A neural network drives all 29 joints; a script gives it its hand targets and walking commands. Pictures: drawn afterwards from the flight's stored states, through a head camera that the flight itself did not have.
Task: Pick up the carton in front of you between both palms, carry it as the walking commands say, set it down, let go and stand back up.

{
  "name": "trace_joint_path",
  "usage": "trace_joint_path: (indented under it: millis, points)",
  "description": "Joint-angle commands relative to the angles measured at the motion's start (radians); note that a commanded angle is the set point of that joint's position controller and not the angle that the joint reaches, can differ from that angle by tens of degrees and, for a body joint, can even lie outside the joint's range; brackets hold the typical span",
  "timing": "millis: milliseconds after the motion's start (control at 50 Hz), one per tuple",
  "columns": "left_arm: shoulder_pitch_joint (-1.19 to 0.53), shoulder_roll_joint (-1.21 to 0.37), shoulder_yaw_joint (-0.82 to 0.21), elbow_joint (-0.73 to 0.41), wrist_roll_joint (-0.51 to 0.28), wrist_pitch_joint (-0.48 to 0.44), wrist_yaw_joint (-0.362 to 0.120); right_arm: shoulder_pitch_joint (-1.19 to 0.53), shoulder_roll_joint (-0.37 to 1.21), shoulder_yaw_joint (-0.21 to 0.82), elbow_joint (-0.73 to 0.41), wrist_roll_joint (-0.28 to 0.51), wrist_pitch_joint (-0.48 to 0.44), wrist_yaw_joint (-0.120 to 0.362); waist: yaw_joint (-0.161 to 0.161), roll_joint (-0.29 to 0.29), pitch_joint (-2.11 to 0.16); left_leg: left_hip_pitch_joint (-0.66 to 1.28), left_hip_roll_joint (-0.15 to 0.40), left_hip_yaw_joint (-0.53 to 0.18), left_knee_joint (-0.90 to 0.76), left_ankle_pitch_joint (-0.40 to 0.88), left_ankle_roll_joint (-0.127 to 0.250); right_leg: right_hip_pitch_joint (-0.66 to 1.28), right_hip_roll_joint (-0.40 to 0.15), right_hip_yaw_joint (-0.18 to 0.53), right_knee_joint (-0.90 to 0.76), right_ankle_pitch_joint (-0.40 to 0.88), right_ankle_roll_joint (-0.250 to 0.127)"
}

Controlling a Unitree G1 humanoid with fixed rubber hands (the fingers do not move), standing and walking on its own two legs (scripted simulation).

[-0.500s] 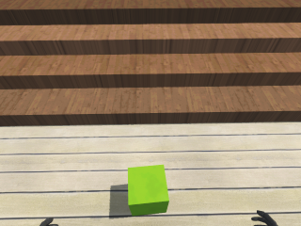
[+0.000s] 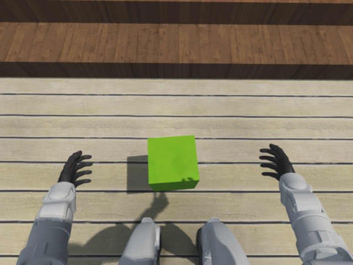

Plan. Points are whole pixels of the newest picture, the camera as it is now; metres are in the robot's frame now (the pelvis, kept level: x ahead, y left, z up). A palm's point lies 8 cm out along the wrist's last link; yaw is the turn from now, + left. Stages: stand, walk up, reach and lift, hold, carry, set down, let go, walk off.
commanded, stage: reach and lift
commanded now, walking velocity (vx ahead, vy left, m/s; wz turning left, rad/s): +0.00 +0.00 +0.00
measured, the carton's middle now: (172, 165) +0.45 +0.03 -0.59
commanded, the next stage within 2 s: none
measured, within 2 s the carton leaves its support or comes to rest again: neither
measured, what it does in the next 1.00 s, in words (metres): lowers itself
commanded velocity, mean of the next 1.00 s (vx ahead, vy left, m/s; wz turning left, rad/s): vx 0.00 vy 0.00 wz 0.00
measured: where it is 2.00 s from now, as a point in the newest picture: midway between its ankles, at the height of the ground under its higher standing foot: (179, 261)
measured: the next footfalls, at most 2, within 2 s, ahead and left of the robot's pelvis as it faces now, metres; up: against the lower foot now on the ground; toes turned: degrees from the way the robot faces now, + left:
none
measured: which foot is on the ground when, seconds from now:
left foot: down 0.00-1.00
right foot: down 0.00-1.00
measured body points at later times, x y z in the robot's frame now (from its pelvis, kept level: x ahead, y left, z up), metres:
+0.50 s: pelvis -0.06 +0.00 -0.07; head +0.24 +0.01 +0.27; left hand +0.46 +0.23 -0.16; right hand +0.49 -0.17 -0.16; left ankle +0.03 +0.12 -0.68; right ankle +0.03 -0.12 -0.68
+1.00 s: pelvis -0.06 +0.00 -0.23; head +0.28 +0.00 +0.05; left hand +0.45 +0.23 -0.39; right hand +0.47 -0.17 -0.39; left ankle +0.03 +0.12 -0.68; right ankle +0.03 -0.12 -0.68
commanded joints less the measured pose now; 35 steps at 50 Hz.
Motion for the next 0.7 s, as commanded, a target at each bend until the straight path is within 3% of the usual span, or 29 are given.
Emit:
trace_joint_path:
  millis: [0,180,320,400,520,680]
  points:
    - [-0.198,0.128,0.044,-0.05,-0.019,-0.013,0.013,-0.205,-0.113,-0.039,-0.043,0.016,-0.011,-0.014,0.004,0.009,-0.538,0.101,-0.047,0.002,-0.022,0.482,-0.034,0.17,0.049,0.023,-0.014,0.454,0.032]
    - [-0.716,0.135,0.089,0.044,-0.033,0.005,0.042,-0.731,-0.141,-0.073,0.076,0.04,0.006,-0.037,0.024,0.013,-0.757,-0.044,-0.05,0.033,0.01,0.18,-0.039,-0.017,0.055,-0.01,0.025,0.155,0.027]
    - [-1.002,0.108,0.131,0.159,-0.02,-0.011,0.06,-1.035,-0.146,-0.121,0.213,0.013,-0.016,-0.037,0.032,0.001,-0.872,-0.146,-0.061,0.04,0.035,0.107,-0.044,-0.162,0.068,-0.022,0.054,0.067,0.022]
    - [-1.085,0.098,0.175,0.19,0.015,-0.042,0.064,-1.131,-0.141,-0.161,0.254,-0.024,-0.044,-0.037,0.037,-0.01,-0.968,-0.183,-0.069,0.045,0.055,0.158,-0.041,-0.195,0.074,-0.019,0.072,0.118,0.025]
    - [-1.048,0.052,0.223,0.17,0.061,-0.101,0.054,-1.109,-0.094,-0.198,0.237,-0.076,-0.099,-0.032,0.044,-0.023,-1.103,-0.213,-0.079,0.038,0.09,0.372,-0.037,-0.184,0.087,-0.006,0.116,0.337,0.024]
    - [-0.906,-0.009,0.258,0.178,0.088,-0.174,0.052,-0.964,-0.005,-0.224,0.233,-0.109,-0.171,-0.045,0.039,-0.024,-1.021,-0.484,-0.071,0.018,0.306,0.509,-0.042,-0.474,0.084,0.012,0.327,0.452,0.027]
